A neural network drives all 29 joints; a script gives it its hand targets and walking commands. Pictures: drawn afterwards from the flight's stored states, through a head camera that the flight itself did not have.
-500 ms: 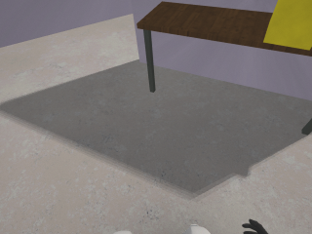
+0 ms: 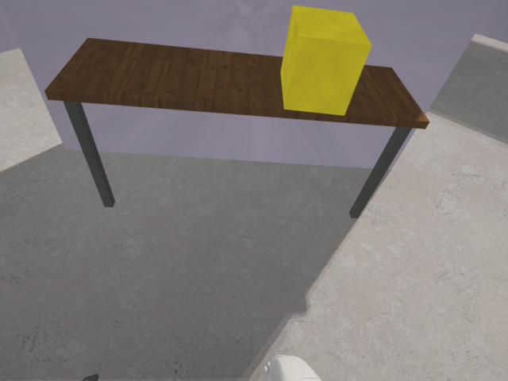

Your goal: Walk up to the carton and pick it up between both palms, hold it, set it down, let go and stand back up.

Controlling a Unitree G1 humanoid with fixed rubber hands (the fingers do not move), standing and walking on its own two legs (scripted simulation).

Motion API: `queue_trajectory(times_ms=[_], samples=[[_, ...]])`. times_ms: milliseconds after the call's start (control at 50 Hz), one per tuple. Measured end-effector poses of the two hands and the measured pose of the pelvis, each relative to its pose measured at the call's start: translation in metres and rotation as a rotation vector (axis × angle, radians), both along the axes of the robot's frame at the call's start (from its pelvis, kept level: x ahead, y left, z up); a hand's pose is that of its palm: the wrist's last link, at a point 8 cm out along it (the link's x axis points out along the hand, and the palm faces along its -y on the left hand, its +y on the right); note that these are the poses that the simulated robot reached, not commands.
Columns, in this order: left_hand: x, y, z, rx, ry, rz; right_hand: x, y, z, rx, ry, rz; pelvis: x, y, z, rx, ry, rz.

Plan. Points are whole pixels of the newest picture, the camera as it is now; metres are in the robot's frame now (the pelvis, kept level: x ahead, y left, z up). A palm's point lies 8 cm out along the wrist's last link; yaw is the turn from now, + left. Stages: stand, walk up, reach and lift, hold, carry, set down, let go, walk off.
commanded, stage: walk up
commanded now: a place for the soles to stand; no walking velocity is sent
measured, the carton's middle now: (318, 60) +1.13 -0.30 -0.01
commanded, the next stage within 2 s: none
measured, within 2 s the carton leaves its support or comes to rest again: neither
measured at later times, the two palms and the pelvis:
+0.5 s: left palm (153, 281) +0.33 +0.17 -0.12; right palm (402, 305) +0.28 -0.34 -0.12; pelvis +0.25 -0.08 -0.01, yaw -14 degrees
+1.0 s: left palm (176, 182) +0.61 +0.16 -0.13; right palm (375, 240) +0.42 -0.32 -0.09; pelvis +0.49 -0.08 +0.01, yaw -16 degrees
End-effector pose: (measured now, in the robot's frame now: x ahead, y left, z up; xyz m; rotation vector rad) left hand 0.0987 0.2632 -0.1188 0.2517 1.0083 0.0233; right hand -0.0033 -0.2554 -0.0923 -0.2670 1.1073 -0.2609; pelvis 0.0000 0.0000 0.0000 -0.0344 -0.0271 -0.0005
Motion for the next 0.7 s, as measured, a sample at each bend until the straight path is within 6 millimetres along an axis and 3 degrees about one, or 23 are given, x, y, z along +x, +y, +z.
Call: queue_trajectory(times_ms=[60,120,240,300,360,480,520,600,700], samples=[[0.048,-0.015,0.001,-0.025,-0.012,-0.038,-0.015,0.003,0.003,0.014,0.107,-0.056,0.027,-0.005,0.004,-0.003,0.008,-0.025],[0.091,-0.042,-0.005,-0.059,0.002,-0.082,-0.012,0.004,0.000,0.041,0.168,-0.100,0.055,-0.011,0.001,0.007,0.016,-0.063],[0.194,-0.114,-0.017,-0.094,-0.024,-0.217,0.034,-0.008,-0.031,0.094,0.207,-0.159,0.122,-0.035,-0.018,0.052,0.031,-0.128],[0.237,-0.135,-0.023,-0.065,-0.057,-0.223,0.070,-0.026,-0.055,0.115,0.233,-0.155,0.157,-0.051,-0.033,0.032,0.034,-0.168],[0.250,-0.131,-0.023,-0.028,-0.046,-0.142,0.122,-0.044,-0.061,0.135,0.174,-0.158,0.185,-0.065,-0.034,0.060,0.017,-0.204],[0.235,-0.098,0.000,0.068,0.069,-0.006,0.262,-0.079,-0.029,0.105,-0.089,-0.078,0.242,-0.078,-0.010,0.066,-0.021,-0.233],[0.232,-0.092,0.004,0.080,0.113,0.004,0.300,-0.084,-0.021,0.099,-0.152,-0.063,0.259,-0.079,-0.006,0.061,-0.026,-0.245],[0.241,-0.092,0.004,0.071,0.175,0.008,0.352,-0.080,-0.018,0.109,-0.183,-0.061,0.296,-0.078,-0.004,0.047,-0.018,-0.260],[0.276,-0.096,-0.012,0.027,0.220,-0.008,0.404,-0.066,-0.024,0.115,-0.137,-0.041,0.347,-0.074,-0.010,0.019,0.005,-0.258]])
